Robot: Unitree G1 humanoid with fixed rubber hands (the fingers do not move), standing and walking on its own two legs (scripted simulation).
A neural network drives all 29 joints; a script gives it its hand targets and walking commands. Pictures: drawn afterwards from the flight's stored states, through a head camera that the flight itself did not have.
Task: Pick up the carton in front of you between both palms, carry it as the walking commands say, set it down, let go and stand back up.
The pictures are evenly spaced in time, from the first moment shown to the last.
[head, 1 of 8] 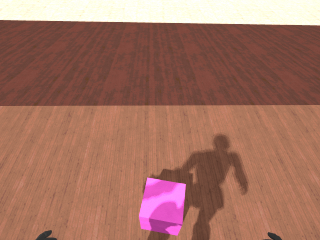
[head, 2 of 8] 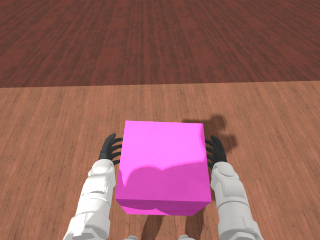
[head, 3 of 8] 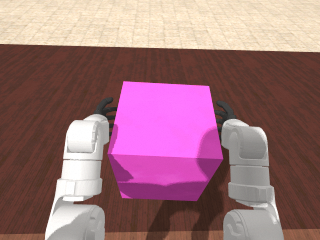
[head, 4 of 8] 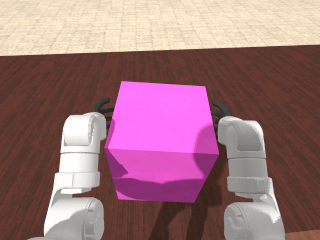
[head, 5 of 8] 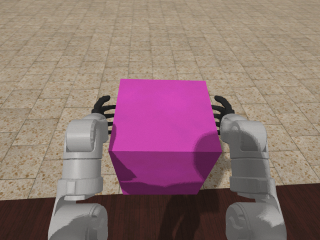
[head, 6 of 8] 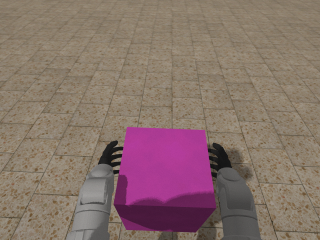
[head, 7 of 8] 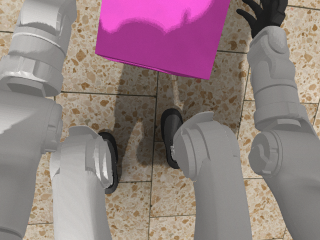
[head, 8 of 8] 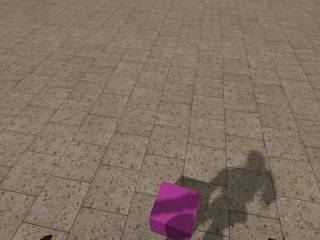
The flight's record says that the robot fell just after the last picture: no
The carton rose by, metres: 0.70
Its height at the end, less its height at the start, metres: -0.49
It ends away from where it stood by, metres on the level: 5.02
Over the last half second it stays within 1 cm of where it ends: yes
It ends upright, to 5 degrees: yes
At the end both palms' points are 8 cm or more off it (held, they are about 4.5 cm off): yes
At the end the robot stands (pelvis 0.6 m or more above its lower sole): yes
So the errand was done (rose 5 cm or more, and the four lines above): yes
